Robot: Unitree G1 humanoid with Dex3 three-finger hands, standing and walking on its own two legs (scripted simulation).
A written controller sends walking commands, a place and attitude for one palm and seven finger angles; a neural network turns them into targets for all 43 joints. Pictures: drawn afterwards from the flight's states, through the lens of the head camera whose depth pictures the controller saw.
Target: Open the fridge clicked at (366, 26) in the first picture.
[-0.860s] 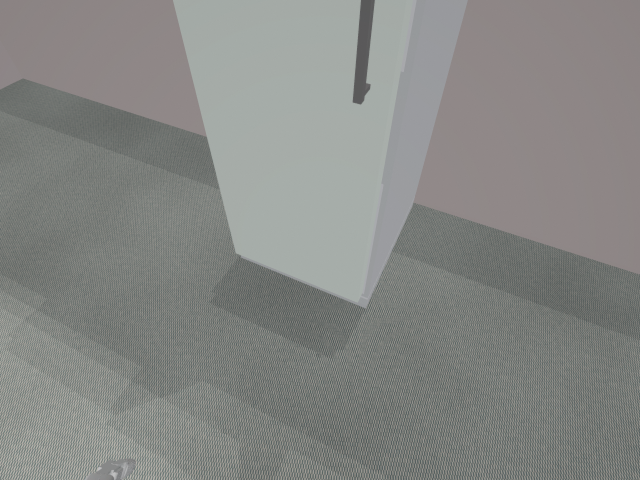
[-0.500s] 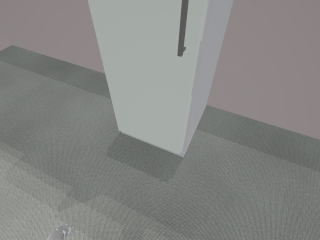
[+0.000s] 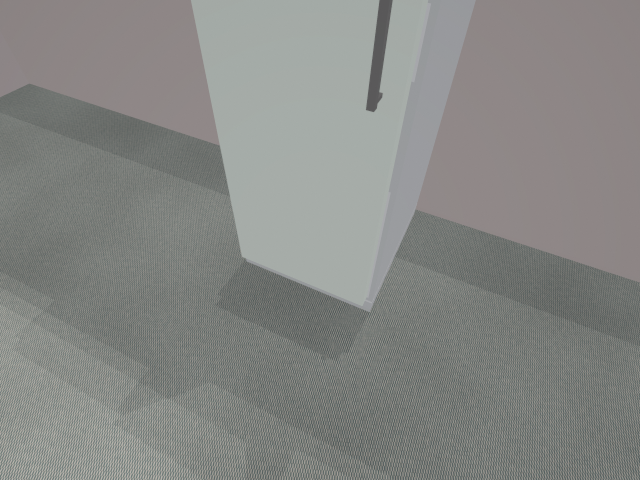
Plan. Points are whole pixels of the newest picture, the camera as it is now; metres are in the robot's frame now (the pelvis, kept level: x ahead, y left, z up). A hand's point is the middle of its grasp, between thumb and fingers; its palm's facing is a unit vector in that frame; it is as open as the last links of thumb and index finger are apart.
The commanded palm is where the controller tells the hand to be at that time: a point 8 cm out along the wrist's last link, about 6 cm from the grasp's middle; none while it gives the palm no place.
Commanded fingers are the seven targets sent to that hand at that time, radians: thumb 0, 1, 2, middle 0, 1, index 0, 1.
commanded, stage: stand and wait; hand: right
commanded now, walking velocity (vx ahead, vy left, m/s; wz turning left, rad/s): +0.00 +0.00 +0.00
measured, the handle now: (389, 1) +0.78 -0.06 +0.27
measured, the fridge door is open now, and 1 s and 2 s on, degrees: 0 0 0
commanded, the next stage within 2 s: look at it before walking up in 0.10 s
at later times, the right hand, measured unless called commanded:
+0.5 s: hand out of the picture +0.07 -0.24 -0.16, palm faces -0.03 +0.94 -0.33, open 7.4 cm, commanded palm none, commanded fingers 0.00 -0.90 -0.90 0.20 0.30 0.20 0.30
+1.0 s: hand out of the picture +0.07 -0.23 -0.17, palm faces -0.07 +0.95 -0.32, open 7.4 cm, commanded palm none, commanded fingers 0.00 -0.90 -0.90 0.20 0.30 0.20 0.30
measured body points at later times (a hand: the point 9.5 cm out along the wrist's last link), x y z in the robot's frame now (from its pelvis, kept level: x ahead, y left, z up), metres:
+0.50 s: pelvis +0.00 +0.00 +0.00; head +0.01 +0.00 +0.45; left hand +0.07 +0.30 -0.13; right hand +0.08 -0.29 -0.13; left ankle +0.00 +0.12 -0.74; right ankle -0.01 -0.12 -0.74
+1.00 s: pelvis -0.01 +0.00 -0.01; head +0.01 +0.01 +0.44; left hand +0.07 +0.28 -0.14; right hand +0.07 -0.28 -0.14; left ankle +0.00 +0.12 -0.74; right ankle -0.01 -0.12 -0.74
